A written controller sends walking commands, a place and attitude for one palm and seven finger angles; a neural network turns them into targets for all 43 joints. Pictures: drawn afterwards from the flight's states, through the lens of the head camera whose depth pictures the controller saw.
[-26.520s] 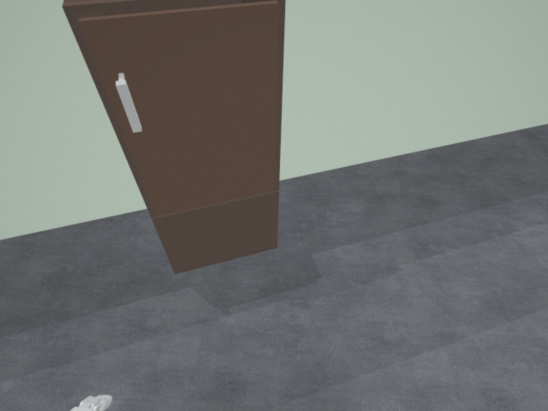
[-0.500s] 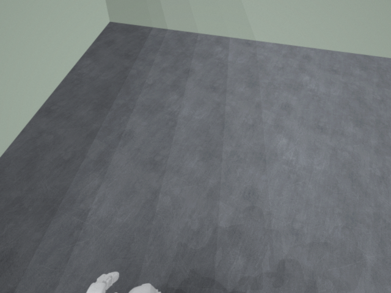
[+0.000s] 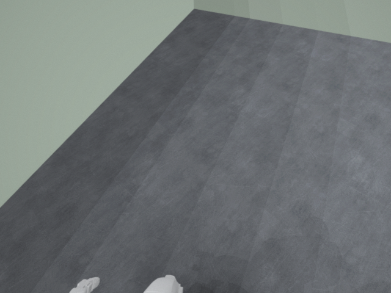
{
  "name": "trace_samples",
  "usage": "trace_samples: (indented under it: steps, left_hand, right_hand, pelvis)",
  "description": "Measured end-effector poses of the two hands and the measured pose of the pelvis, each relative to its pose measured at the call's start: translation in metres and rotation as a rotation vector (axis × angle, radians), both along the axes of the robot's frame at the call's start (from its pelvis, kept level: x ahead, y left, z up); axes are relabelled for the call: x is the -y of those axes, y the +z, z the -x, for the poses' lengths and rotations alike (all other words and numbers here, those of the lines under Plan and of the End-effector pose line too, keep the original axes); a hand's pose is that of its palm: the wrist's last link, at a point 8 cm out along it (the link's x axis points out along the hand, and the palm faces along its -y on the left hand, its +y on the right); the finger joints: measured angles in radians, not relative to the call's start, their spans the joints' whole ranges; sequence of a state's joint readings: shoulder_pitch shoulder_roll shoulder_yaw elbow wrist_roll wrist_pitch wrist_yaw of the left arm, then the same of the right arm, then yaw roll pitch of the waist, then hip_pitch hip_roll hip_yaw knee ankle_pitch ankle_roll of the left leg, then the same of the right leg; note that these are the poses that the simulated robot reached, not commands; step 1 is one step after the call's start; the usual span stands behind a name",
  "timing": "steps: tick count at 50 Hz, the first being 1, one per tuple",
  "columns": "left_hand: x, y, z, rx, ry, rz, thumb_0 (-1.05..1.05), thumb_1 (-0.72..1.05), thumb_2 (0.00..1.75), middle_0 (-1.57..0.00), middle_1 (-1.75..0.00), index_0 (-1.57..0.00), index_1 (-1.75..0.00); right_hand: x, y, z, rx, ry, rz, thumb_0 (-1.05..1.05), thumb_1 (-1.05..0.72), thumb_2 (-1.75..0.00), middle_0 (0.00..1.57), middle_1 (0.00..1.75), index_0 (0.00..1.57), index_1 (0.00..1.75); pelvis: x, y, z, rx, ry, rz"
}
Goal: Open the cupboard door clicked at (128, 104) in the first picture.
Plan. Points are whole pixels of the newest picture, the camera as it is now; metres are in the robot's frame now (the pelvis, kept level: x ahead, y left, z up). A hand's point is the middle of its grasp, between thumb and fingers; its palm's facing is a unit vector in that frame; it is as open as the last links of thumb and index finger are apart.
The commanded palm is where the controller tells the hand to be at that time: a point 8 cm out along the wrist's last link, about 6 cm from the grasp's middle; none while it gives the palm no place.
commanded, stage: turn to face it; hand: left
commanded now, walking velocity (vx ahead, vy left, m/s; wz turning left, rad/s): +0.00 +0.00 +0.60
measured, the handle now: out of the picture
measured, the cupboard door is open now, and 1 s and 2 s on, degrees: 43 43 43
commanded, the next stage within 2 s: none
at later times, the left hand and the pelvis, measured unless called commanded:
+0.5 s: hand out of the picture +0.01 +0.23 -0.16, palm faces +0.36 -0.90 -0.26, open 7.4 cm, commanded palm none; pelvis +0.00 -0.01 +0.00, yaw +19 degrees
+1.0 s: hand out of the picture -0.04 +0.15 -0.17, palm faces +0.62 -0.75 -0.21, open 7.4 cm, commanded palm none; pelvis +0.03 -0.04 +0.00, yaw +39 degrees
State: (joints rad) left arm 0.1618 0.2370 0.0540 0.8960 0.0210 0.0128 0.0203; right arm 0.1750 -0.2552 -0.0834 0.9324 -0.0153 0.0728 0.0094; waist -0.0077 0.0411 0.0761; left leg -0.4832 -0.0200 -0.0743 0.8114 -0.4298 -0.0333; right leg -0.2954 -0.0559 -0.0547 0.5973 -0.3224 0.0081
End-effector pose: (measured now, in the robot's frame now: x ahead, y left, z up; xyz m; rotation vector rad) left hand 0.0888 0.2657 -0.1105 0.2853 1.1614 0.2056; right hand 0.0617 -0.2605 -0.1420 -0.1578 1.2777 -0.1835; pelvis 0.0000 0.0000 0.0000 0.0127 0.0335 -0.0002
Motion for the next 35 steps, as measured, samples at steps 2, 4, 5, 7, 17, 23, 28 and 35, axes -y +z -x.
trace_samples:
  steps: [2,4,5,7,17,23,28,35]
  left_hand:
    - [0.01,0.004,0.015,-0.019,0.032,0.01,0.0,0.91,0.9,-0.19,-0.3,-0.2,-0.3]
    - [0.019,0.004,0.028,-0.041,0.062,0.026,0.01,0.91,0.9,-0.2,-0.3,-0.2,-0.3]
    - [0.023,0.004,0.035,-0.051,0.077,0.036,0.01,0.91,0.9,-0.2,-0.3,-0.2,-0.3]
    - [0.031,0.001,0.046,-0.063,0.107,0.057,0.01,0.91,0.9,-0.2,-0.3,-0.2,-0.3]
    - [0.017,-0.039,0.111,-0.116,0.305,0.133,0.01,0.91,0.89,-0.2,-0.3,-0.2,-0.3]
    - [-0.002,-0.028,0.112,-0.083,0.371,0.095,0.01,0.91,0.89,-0.2,-0.3,-0.2,-0.3]
    - [-0.003,-0.009,0.099,-0.005,0.397,0.054,0.01,0.91,0.9,-0.19,-0.3,-0.2,-0.3]
    - [0.025,0.001,0.1,0.039,0.44,-0.012,0.0,0.91,0.9,-0.19,-0.3,-0.2,-0.3]
  right_hand:
    - [0.008,0.004,-0.013,0.006,0.027,0.001,0.01,-0.91,-0.9,0.2,0.3,0.2,0.3]
    - [0.012,0.009,-0.026,0.017,0.054,0.002,0.01,-0.91,-0.9,0.2,0.3,0.2,0.3]
    - [0.013,0.012,-0.034,0.023,0.068,0.003,0.01,-0.91,-0.9,0.2,0.3,0.2,0.3]
    - [0.012,0.018,-0.048,0.034,0.104,0.007,0.01,-0.91,-0.9,0.2,0.3,0.2,0.3]
    - [-0.036,0.026,-0.132,0.167,0.339,0.05,0.01,-0.91,-0.9,0.2,0.3,0.19,0.3]
    - [-0.05,0.034,-0.13,0.159,0.406,0.049,0.01,-0.91,-0.9,0.2,0.3,0.2,0.3]
    - [-0.044,0.027,-0.124,0.099,0.439,0.024,0.01,-0.9,-0.9,0.2,0.3,0.2,0.3]
    - [-0.018,0.0,-0.135,0.038,0.462,-0.014,0.01,-0.9,-0.9,0.2,0.3,0.2,0.3]
  pelvis:
    - [0.004,0.005,-0.002,0.006,0.03,-0.011]
    - [0.008,0.009,-0.004,0.008,0.056,-0.022]
    - [0.01,0.011,-0.005,0.009,0.071,-0.028]
    - [0.013,0.013,-0.006,0.01,0.1,-0.036]
    - [-0.001,-0.008,-0.007,0.022,0.246,-0.014]
    - [0.003,0.002,-0.005,0.031,0.307,0.012]
    - [0.015,0.006,-0.007,0.025,0.363,0.021]
    - [0.044,-0.003,-0.018,0.013,0.444,-0.002]
